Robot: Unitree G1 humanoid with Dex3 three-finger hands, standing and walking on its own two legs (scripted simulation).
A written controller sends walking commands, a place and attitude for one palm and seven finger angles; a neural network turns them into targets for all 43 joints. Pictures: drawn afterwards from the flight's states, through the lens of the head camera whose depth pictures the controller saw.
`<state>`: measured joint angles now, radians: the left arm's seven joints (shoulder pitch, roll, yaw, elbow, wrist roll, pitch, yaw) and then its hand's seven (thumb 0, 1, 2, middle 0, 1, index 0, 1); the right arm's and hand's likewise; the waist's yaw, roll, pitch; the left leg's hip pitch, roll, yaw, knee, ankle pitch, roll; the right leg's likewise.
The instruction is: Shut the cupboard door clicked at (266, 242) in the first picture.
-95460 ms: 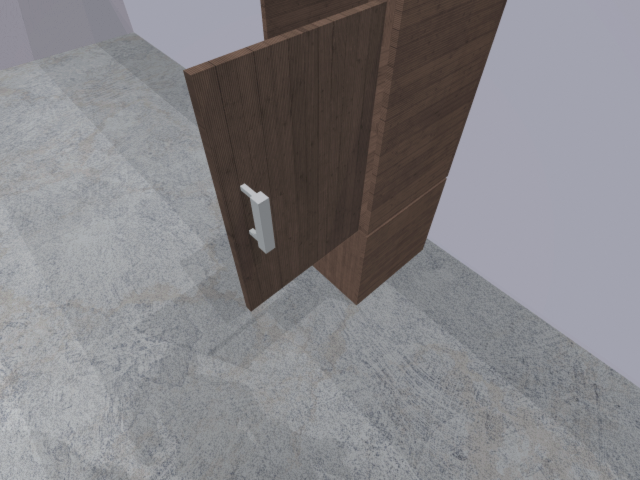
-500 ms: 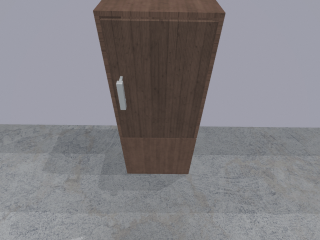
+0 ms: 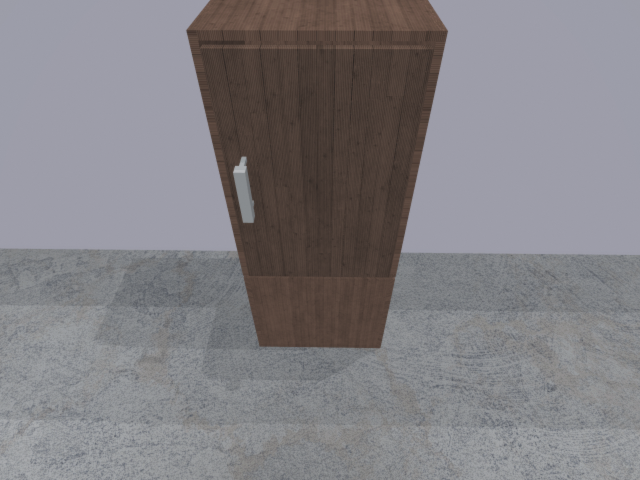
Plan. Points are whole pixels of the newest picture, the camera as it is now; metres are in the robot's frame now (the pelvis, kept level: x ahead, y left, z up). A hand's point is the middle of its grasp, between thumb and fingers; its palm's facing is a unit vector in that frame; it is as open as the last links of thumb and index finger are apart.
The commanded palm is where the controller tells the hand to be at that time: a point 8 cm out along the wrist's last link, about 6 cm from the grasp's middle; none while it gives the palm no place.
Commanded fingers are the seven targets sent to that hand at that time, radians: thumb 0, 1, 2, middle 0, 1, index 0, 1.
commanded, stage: let the arm hang, fingers relaxed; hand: left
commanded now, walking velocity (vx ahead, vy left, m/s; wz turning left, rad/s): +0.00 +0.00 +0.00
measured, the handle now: (246, 189) +0.67 +0.19 -0.03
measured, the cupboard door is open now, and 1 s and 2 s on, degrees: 0 0 0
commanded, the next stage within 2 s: look to check the result in 0.34 s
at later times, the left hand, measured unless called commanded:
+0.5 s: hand out of the picture -0.01 +0.15 -0.18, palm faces +0.06 -0.99 -0.16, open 7.4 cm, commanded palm none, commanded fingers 0.00 0.90 0.90 -0.20 -0.30 -0.20 -0.30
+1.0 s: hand out of the picture +0.00 +0.15 -0.18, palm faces +0.06 -0.99 -0.15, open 7.4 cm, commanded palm none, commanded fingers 0.00 0.90 0.90 -0.20 -0.30 -0.20 -0.30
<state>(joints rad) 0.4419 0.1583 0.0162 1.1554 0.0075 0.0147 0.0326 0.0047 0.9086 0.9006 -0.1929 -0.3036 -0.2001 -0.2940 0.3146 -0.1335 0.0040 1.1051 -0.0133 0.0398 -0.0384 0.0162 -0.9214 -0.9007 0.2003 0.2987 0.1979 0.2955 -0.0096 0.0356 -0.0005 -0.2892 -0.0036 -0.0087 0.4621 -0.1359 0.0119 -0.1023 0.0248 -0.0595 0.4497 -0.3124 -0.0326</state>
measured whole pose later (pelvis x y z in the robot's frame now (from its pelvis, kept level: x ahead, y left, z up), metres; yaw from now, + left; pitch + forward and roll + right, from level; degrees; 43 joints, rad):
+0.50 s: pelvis +0.02 -0.01 +0.00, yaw +0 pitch -2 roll +0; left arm 0.35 0.12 0.02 1.13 0.00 0.00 0.04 0.00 0.91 0.90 -0.20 -0.30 -0.20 -0.29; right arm 0.31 -0.11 0.01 1.13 -0.01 0.02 -0.05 0.00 -0.91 -0.90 0.20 0.30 0.20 0.30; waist -0.01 -0.01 0.04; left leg -0.27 0.01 -0.01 0.46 -0.16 0.00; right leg -0.06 0.04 -0.06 0.41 -0.32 -0.04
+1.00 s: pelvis +0.03 -0.01 +0.00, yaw +0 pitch -2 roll +0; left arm 0.34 0.12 0.01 1.13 0.00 0.00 0.03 0.00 0.90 0.90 -0.19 -0.30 -0.20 -0.29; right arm 0.26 -0.14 0.01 1.13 -0.01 0.01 -0.05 0.01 -0.92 -0.90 0.20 0.30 0.20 0.30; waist 0.00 -0.02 0.04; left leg -0.24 0.00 0.00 0.44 -0.17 0.00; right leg -0.03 0.03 -0.05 0.38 -0.32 -0.04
